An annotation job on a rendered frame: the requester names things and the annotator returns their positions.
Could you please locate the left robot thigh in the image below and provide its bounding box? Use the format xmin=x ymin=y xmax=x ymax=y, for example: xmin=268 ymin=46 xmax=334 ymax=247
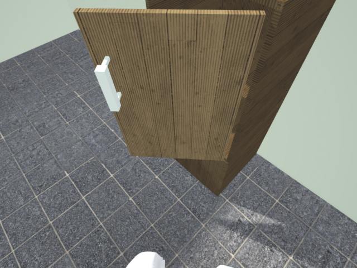
xmin=126 ymin=252 xmax=165 ymax=268

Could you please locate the cupboard door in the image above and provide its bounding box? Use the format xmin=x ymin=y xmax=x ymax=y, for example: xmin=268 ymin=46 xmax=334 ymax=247
xmin=73 ymin=8 xmax=266 ymax=161

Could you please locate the handle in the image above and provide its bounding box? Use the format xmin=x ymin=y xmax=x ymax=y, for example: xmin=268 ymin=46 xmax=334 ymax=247
xmin=94 ymin=56 xmax=122 ymax=112

